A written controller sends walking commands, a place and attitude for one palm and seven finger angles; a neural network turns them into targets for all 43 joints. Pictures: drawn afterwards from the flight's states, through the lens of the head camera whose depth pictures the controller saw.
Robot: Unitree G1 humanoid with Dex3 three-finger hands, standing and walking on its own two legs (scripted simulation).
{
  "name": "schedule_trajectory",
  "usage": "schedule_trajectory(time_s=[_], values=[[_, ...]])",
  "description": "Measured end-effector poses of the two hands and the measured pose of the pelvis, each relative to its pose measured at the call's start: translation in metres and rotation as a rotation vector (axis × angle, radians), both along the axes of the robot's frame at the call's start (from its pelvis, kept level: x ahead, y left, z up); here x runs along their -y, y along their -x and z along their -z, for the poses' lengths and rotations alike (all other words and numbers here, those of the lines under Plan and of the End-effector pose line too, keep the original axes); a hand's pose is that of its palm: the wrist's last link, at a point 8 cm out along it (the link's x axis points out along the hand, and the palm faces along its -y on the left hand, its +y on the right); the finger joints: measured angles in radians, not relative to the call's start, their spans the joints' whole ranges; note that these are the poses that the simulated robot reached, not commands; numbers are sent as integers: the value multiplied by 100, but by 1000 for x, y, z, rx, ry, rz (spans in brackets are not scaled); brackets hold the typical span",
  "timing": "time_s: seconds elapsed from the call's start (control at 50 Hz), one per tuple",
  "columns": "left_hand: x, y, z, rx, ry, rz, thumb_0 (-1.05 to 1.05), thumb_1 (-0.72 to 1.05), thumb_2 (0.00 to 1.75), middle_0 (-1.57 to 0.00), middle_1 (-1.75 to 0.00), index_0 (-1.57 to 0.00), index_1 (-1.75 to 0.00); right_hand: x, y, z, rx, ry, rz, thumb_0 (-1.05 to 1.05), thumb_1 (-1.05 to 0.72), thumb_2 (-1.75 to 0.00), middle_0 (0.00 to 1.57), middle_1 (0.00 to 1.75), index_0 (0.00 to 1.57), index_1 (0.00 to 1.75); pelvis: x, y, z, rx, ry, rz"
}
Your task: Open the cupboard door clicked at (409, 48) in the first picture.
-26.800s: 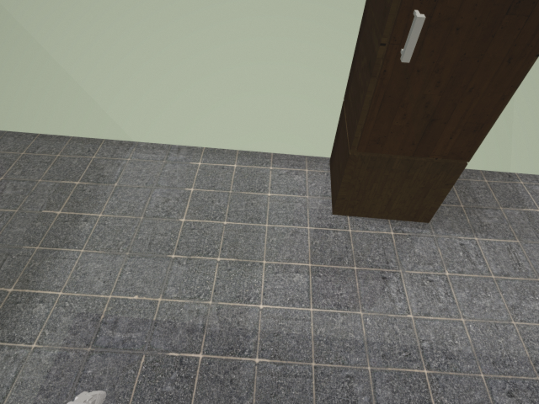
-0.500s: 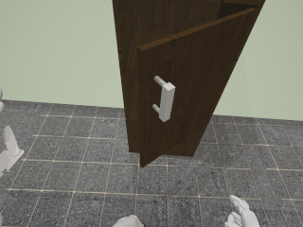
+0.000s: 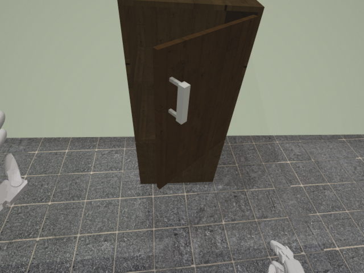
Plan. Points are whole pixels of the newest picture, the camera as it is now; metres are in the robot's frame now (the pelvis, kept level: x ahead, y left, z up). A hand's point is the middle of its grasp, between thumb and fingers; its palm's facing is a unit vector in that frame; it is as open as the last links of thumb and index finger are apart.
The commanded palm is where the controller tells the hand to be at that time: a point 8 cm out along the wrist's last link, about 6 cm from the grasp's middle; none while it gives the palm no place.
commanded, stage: stop stepping back and stand still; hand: left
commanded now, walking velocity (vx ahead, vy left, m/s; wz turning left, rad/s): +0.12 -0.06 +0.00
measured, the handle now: (177, 100) +0.52 +0.05 +0.12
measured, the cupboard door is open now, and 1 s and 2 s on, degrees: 40 40 40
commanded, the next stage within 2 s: let the arm hang, fingers relaxed in 0.60 s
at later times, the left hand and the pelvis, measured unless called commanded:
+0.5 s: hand out of the picture +0.13 +0.29 +0.17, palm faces +0.47 -0.78 -0.41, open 7.4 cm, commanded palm +0.06 +0.33 +0.19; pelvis -0.07 +0.02 +0.01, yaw +1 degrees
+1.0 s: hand out of the picture +0.00 +0.19 -0.16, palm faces +0.19 -0.97 -0.15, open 6.9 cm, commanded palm none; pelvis -0.06 +0.02 +0.01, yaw +6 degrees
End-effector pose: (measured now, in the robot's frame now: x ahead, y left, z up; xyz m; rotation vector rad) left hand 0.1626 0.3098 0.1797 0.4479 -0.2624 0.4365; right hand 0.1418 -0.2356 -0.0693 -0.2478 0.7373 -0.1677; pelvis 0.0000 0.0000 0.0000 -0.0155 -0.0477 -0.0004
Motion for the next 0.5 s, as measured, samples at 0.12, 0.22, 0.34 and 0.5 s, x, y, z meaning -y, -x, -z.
schedule_trajectory(time_s=[0.12, 0.22, 0.34, 0.5], values=[[20, 34, -19, -31, -67, 63, 2, 89, 90, -21, -30, -21, -30, 5, 42, -13, 25, -20, 23, 1, -90, -90, 20, 30, 20, 30, 5, 33, -11, -13, 1, -13], [21, 75, -28, -31, -124, 67, 2, 89, 90, -21, -30, -22, -30, 10, 71, -5, -45, -9, 29, 1, -90, -90, 20, 30, 20, 30, 3, 51, -14, -23, -17, 16], [-11, 79, -15, 4, -43, -71, 1, 89, 90, -21, -30, -22, -30, 8, 89, -1, -65, 29, 33, 1, -90, -90, 20, 30, 20, 30, -9, 60, -15, -31, -27, -16], [-15, 79, -9, -3, -65, -13, 2, 89, 90, -21, -30, -21, -30, -22, 79, -2, 10, -9, 19, 1, -90, -90, 20, 30, 20, 30, -23, 71, -6, -8, -30, -27]])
